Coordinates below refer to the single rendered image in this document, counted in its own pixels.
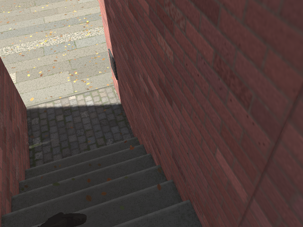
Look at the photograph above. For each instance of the stairs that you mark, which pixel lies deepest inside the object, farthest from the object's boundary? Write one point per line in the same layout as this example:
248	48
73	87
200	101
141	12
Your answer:
117	185

